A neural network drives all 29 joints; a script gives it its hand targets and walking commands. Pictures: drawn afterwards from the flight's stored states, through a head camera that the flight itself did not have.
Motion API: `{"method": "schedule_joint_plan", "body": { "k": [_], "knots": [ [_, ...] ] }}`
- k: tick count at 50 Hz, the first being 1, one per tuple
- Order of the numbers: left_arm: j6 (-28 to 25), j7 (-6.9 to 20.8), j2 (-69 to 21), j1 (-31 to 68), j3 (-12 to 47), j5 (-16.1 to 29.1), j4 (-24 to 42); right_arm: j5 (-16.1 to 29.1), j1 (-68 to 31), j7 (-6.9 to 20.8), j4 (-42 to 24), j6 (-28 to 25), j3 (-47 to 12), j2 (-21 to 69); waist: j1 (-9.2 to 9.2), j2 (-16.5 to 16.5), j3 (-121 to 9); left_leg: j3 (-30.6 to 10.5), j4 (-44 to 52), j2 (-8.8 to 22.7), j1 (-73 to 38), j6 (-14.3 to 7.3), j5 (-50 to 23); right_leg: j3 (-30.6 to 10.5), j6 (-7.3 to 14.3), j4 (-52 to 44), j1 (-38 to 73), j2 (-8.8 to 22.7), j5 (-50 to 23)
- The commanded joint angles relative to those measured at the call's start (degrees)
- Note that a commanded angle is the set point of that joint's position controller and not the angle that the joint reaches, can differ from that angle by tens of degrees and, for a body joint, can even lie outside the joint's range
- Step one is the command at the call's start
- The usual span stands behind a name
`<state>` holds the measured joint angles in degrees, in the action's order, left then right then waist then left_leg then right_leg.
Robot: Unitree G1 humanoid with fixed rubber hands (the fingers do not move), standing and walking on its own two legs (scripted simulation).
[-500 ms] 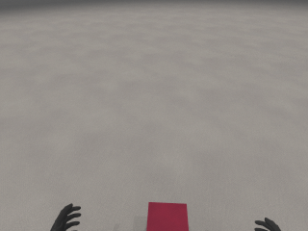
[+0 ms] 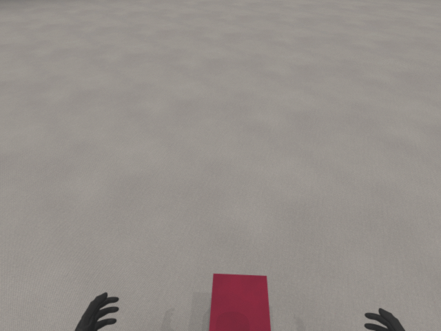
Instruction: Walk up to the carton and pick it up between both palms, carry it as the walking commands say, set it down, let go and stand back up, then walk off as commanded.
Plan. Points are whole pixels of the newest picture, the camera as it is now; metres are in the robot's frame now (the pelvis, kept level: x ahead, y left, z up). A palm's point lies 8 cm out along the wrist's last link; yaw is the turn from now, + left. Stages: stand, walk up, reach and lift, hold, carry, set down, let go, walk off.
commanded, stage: walk off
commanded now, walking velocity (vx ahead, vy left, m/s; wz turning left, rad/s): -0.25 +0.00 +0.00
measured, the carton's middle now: (238, 317) +0.38 -0.02 -0.63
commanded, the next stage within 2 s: none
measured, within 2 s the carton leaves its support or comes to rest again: neither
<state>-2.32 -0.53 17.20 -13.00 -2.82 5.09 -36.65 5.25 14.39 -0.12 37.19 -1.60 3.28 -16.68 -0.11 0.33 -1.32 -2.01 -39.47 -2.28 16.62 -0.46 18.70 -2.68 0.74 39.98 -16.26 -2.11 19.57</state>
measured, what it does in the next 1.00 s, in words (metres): walks backwards: left foot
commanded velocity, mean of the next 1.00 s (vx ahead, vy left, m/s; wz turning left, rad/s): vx -0.25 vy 0.00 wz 0.00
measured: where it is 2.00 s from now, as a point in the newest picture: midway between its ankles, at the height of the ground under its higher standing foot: outside the picture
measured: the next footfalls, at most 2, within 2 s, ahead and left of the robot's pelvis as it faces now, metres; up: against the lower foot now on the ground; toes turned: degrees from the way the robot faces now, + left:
left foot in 0.98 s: -0.09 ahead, +0.13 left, +0.00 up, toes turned -1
right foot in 1.36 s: -0.21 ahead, -0.12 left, +0.00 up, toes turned +0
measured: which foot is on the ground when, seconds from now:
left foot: down 0.00-0.64, up 0.66-0.96, down 0.98-1.00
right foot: down 0.00-1.00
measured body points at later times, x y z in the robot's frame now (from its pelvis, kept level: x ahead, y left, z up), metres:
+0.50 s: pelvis -0.04 +0.00 +0.00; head -0.03 +0.00 +0.45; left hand +0.09 +0.27 -0.11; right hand +0.07 -0.28 -0.11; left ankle +0.03 +0.11 -0.72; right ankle +0.02 -0.11 -0.72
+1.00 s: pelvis -0.13 +0.01 -0.01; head -0.10 +0.02 +0.43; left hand -0.02 +0.29 -0.13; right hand +0.00 -0.26 -0.12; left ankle -0.13 +0.13 -0.72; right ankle +0.00 -0.12 -0.72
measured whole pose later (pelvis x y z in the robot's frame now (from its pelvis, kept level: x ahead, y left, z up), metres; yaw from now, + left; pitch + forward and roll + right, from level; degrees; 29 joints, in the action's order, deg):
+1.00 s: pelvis -0.13 +0.01 -0.01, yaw +2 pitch -5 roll +0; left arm 5.5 -2.3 16.8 -13.0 -1.0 5.1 -36.7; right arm 5.2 11.8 0.2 37.9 6.5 3.3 -16.4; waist -0.5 1.4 9.3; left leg -2.2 -44.7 -1.8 15.7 -0.2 25.1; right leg -0.9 -0.6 41.6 -26.7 1.3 11.7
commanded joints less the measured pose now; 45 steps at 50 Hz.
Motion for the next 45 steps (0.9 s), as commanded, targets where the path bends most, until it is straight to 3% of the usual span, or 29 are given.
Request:
{"method": "schedule_joint_plan", "body": {
  "k": [1, 2, 4, 9, 11, 12, 13, 15, 18, 21, 22, 23, 24, 26, 28, 29, 30, 31, 32, 33, 34, 35, 37, 38, 39, 42, 43, 44, 45],
  "knots": [
    [2.1, 0.2, 1.8, 0.7, 0.7, -7.2, 0.7, -6.3, -2.7, 0.8, -2.4, 2.6, 0.7, -5.6, -1.03, 0.6, 4.3, -6.7, 10.0, 6.3, 1.9, -1.1, -14.5, -8.4, 0.1, -12.6, -2.0, 6.7, -15.1],
    [2.8, 0.3, 4.4, -0.1, 0.2, -7.3, 0.9, -6.1, -0.8, 0.8, -2.4, 3.6, 1.6, -6.6, 0.04, 1.9, 3.7, -6.1, 8.2, 6.2, 1.1, -0.5, -13.5, -9.8, 0.3, -12.5, -3.3, 8.2, -16.1],
    [4.1, 0.0, 6.9, 1.4, 0.0, -7.9, 2.2, -6.4, -0.9, 0.7, -2.7, 4.6, 1.8, -7.6, -0.09, 2.4, 5.0, -5.9, 7.4, 6.1, 2.7, -0.2, -11.9, -10.1, 0.3, -12.4, -4.2, 9.1, -16.8],
    [5.4, -0.7, 7.5, 0.8, 0.4, -8.4, 2.2, -7.0, -1.2, 0.3, -3.2, 5.4, 1.9, -8.5, 0.22, 3.2, 8.8, -7.0, 9.7, 6.4, 6.3, -1.3, 0.2, -11.0, 0.4, -15.5, -9.5, 8.9, -1.4],
    [5.8, -0.3, 6.9, 1.5, 0.4, -8.4, 2.9, -6.7, -1.0, 0.5, -2.9, 5.7, 1.8, -8.0, -0.29, 3.5, 11.0, -7.1, 10.0, 6.0, 8.0, -1.2, 2.0, -11.8, 1.0, -16.6, -10.6, 9.0, 1.0],
    [5.8, -0.6, 8.1, 1.8, 0.1, -8.6, 2.7, -7.1, -0.1, 0.3, -2.7, 5.7, 1.6, -7.7, 0.59, 2.9, 10.2, -7.1, 10.6, 5.6, 7.1, -1.3, 3.2, -11.6, 0.9, -16.4, -10.3, 9.2, 0.6],
    [6.1, -0.4, 7.5, 1.2, 0.4, -8.3, 2.7, -7.3, -0.5, 0.3, -3.0, 5.6, 2.0, -8.7, 0.26, 4.6, 9.3, -6.4, 9.9, 5.5, 7.1, -1.5, 4.3, -12.1, 0.9, -16.8, -10.3, 9.4, 1.3],
    [6.2, -0.3, 9.1, 0.8, -0.2, -8.7, 2.9, -7.1, 0.1, 0.3, -2.9, 5.7, 2.3, -8.0, -0.18, 1.7, 10.0, -7.1, 11.1, 6.1, 8.8, -2.0, 7.3, -11.7, 1.1, -15.8, -10.3, 9.2, 6.1],
    [6.6, -1.1, 7.6, 1.2, 0.2, -9.0, 2.7, -6.9, -0.6, -0.1, -3.5, 5.8, 1.6, -7.1, -0.18, 3.8, 11.9, -7.9, 12.1, 6.6, 9.0, -2.3, 6.0, -11.1, 0.9, -15.9, -11.5, 7.8, 6.3],
    [6.8, -0.8, 7.6, 1.2, -0.2, -8.6, 3.3, -7.0, -1.0, -0.1, -4.0, 5.9, 2.3, -9.2, -0.84, 1.7, 9.3, -9.0, 13.4, 8.3, 8.9, -3.6, 3.7, -9.5, 0.9, -11.2, -8.9, 6.1, 6.8],
    [6.8, -0.5, 5.9, 1.6, -0.1, -8.6, 3.2, -7.2, -0.6, 0.0, -3.7, 5.8, 2.7, -9.9, -0.23, -0.8, 9.2, -9.8, 14.4, 9.0, 8.2, -3.4, 4.9, -9.0, 0.9, -10.6, -9.1, 6.1, 6.0],
    [6.6, -0.3, 6.3, 0.7, -0.1, -8.5, 3.3, -6.8, -0.8, 0.0, -4.0, 5.6, 2.7, -9.7, -0.83, -0.1, 8.6, -11.9, 16.3, 11.4, 9.6, -4.6, 3.5, -7.2, 0.2, -7.9, -7.5, 4.0, 7.6],
    [6.6, -0.7, 6.7, -0.5, -0.4, -9.0, 2.6, -7.2, -1.2, -0.3, -4.1, 5.5, 2.8, -10.5, -0.83, -3.3, 7.5, -13.5, 17.9, 13.6, 10.7, -5.9, 1.3, -4.4, -0.5, -3.1, -4.4, 2.2, 5.8],
    [6.6, 0.0, 5.0, -3.1, -0.6, -8.9, 2.0, -7.1, -4.1, -0.2, -5.3, 5.5, 3.3, -12.1, -1.44, -13.9, 5.5, -17.7, 20.9, 19.2, 14.4, -9.8, -6.9, 2.3, -1.0, 11.8, 3.1, -0.8, 5.4],
    [6.6, 0.1, 4.4, -3.5, -0.4, -8.1, 2.2, -7.3, -6.5, -0.5, -5.6, 5.5, 2.8, -10.3, -2.12, -10.6, 6.4, -16.0, 19.3, 18.5, 15.8, -10.5, -13.3, 2.3, -0.1, 11.5, 4.6, 0.1, 7.9],
    [6.5, 0.2, 3.3, -3.5, -0.1, -7.9, 2.7, -7.2, -6.4, -0.5, -5.4, 5.5, 2.5, -9.1, -2.39, -12.1, 5.3, -14.3, 15.6, 16.7, 14.0, -8.9, -16.3, 1.2, 0.2, 3.9, 5.5, 1.6, 6.0],
    [5.9, 0.2, 4.5, -3.6, -0.5, -8.2, 2.6, -6.7, -4.1, -0.6, -3.9, 5.8, 2.6, -9.1, -2.38, -11.2, 3.8, -12.1, 12.5, 13.9, 9.9, -5.6, -18.1, 0.9, -0.1, -4.6, 5.1, 2.9, 0.0],
    [5.3, 0.5, 8.1, -4.1, -1.3, -8.6, 2.7, -6.2, -4.7, -0.4, -4.1, 6.1, 2.6, -8.7, -2.54, -3.2, 2.7, -8.7, 7.9, 10.0, 13.8, -3.3, -12.4, -6.9, 0.9, -8.2, 5.8, 7.0, -4.5],
    [5.1, 0.3, 8.8, -6.2, -1.4, -8.6, 2.3, -6.3, -6.2, -0.6, -4.5, 6.6, 2.9, -7.2, -3.47, 10.5, 4.4, -0.2, -7.0, 0.0, 16.3, 0.5, 5.9, -21.6, 4.2, -21.7, 2.5, 18.1, -10.4],
    [5.5, -0.2, 12.6, -5.2, -1.7, -8.6, 2.9, -6.9, -5.9, -1.0, -4.8, 7.4, 2.6, -5.5, -3.69, 17.4, 4.6, -1.5, -24.7, -4.6, 11.7, 1.0, 19.1, -30.8, 8.2, -27.3, -7.0, 26.2, -15.6],
    [5.9, -0.8, 11.3, -3.0, -1.3, -8.6, 2.9, -6.9, -3.7, -0.7, -3.1, 8.2, 2.8, -5.8, -1.75, 11.1, 4.7, -6.3, -31.4, -4.2, 8.4, 0.1, 18.8, -27.6, 9.7, -26.1, -11.2, 24.2, -13.0],
    [6.4, -1.4, 10.7, 1.4, -0.7, -8.6, 3.4, -6.6, -2.9, -0.4, -2.4, 8.1, 2.7, -5.4, -0.34, 10.7, 7.9, -6.5, -34.9, -4.4, 7.0, 0.2, 15.8, -22.8, 10.0, -25.5, -15.6, 22.0, -10.1],
    [6.4, -2.8, 8.6, 5.4, -0.1, -8.7, 4.2, -7.2, -0.5, -0.9, -0.8, 8.0, 2.9, -5.0, 0.90, 11.7, 10.5, -4.5, -40.1, -3.9, 7.5, 1.6, 10.3, -20.3, 8.5, -26.2, -15.2, 17.7, -1.6],
    [6.4, -3.1, 6.4, 5.8, 0.8, -8.2, 4.3, -6.9, 0.7, -0.8, -0.4, 7.8, 3.0, -5.7, 1.12, 9.7, 10.3, -3.0, -38.5, -3.8, 8.3, 2.2, 10.4, -18.9, 8.6, -25.0, -11.8, 17.0, -3.3],
    [6.4, -3.1, 8.3, 4.9, 0.3, -8.0, 4.1, -6.7, -1.2, -0.8, -0.4, 7.7, 2.8, -6.2, -0.79, 10.7, 8.1, -2.6, -36.1, -3.6, 8.0, 2.8, 11.2, -18.8, 8.7, -24.1, -7.5, 17.4, -5.1],
    [5.8, -2.3, 8.0, -0.9, -0.5, -7.9, 2.0, -6.1, -2.1, -0.6, -1.3, 7.5, 2.1, -4.4, -2.33, 10.4, 1.4, -0.1, -25.7, -0.7, 7.9, 3.1, 16.4, -20.4, 9.9, -21.0, 2.4, 20.0, -21.3],
    [6.2, -2.1, 7.2, -1.2, -0.4, -8.3, 1.8, -5.7, -1.8, -0.4, -1.4, 7.7, 1.2, -2.9, -2.56, 12.9, 0.0, 0.9, -17.1, 0.7, 7.5, 3.1, 17.9, -20.6, 9.7, -20.9, 5.1, 18.5, -20.0],
    [6.4, -2.4, 7.6, -2.4, -0.7, -8.2, 0.9, -5.7, 0.2, -0.2, -1.1, 7.5, 1.3, -3.8, -1.72, 12.6, -1.1, 1.2, -12.7, 0.8, 5.0, 2.6, 16.2, -20.2, 8.7, -20.6, 5.2, 18.0, -20.7],
    [6.6, -2.5, 8.2, -2.6, -1.0, -8.5, 1.1, -5.1, 0.2, -0.3, -0.7, 7.5, 1.0, -2.4, -2.55, 12.7, -2.3, 2.8, -7.3, 1.0, 1.9, 2.5, 14.8, -19.6, 8.0, -21.2, 4.3, 17.9, -18.2]
  ]
}}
